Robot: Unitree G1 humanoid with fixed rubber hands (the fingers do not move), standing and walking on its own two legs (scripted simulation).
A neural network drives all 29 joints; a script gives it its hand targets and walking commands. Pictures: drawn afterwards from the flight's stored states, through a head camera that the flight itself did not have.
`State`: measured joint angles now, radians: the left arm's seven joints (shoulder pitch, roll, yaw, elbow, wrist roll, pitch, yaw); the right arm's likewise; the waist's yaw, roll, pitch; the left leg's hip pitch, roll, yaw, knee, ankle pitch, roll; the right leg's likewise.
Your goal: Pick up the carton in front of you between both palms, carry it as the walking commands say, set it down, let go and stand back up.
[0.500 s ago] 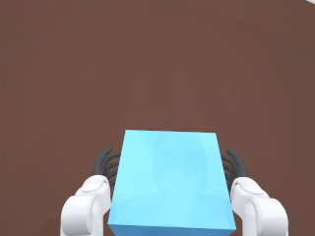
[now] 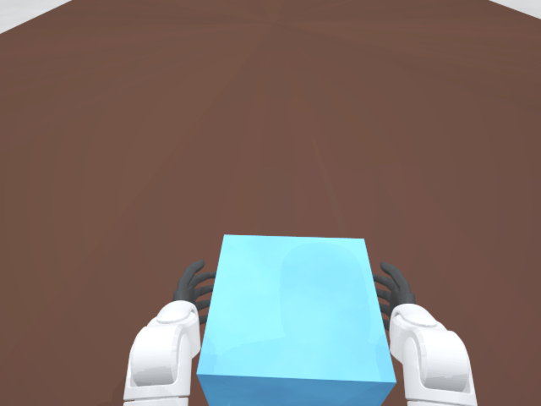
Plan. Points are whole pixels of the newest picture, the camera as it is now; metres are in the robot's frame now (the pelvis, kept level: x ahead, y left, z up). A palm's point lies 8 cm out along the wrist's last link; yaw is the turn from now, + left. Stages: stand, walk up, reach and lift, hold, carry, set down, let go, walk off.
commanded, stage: carry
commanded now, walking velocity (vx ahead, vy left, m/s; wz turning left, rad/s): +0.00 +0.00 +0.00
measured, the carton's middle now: (290, 340) +0.25 +0.00 -0.01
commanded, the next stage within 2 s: hold in 1.08 s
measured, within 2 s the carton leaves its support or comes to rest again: neither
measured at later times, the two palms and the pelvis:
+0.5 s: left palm (200, 302) +0.28 +0.14 +0.04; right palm (402, 306) +0.28 -0.16 +0.04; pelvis -0.02 -0.01 +0.00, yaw +0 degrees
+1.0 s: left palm (201, 309) +0.26 +0.13 +0.04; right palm (408, 313) +0.26 -0.17 +0.04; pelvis -0.03 -0.02 +0.00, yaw +0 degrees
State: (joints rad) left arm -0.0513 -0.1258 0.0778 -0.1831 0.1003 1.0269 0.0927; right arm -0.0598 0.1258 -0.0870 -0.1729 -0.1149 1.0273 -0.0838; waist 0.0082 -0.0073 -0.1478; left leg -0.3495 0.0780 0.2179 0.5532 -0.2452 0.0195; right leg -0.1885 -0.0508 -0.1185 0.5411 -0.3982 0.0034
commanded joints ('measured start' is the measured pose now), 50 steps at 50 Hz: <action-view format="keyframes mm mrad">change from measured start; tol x2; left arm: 1 -420 -618 -510 -73 -169 -84 -120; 7 -452 -639 -447 88 -105 -191 -167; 12 -527 -683 -387 257 -64 -303 -214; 17 -635 -788 -404 354 -67 -406 -263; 20 -663 -852 -436 354 -81 -416 -283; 24 -644 -904 -484 299 -111 -371 -290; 29 -597 -881 -454 304 -96 -326 -288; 36 -636 -893 -455 294 -103 -327 -290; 50 -629 -894 -449 298 -97 -323 -289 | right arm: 1 -403 618 506 -68 162 -83 107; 6 -446 642 473 53 131 -173 151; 12 -542 684 407 248 91 -302 211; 17 -645 783 417 355 90 -404 260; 20 -667 848 449 355 100 -414 279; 24 -646 901 494 294 128 -370 284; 29 -598 876 460 296 109 -325 281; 37 -636 890 463 288 119 -327 285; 50 -631 887 461 290 116 -324 287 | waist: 1 -7 -16 -182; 15 -8 0 -166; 25 -6 -3 -211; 35 -7 0 -172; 50 -7 2 -183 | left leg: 1 195 94 -105 -10 413 -1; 7 195 97 -107 -19 392 -3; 17 194 98 -114 -59 288 -7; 27 207 103 -114 -48 320 -7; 35 188 104 -118 -66 268 -12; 50 188 107 -117 -71 264 -15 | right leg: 1 -17 -113 77 -52 561 -15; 6 0 -108 74 -56 533 -22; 17 -15 -103 85 -99 405 -36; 27 -5 -104 84 -84 433 -35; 36 -34 -103 91 -108 361 -39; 50 -37 -102 91 -107 349 -41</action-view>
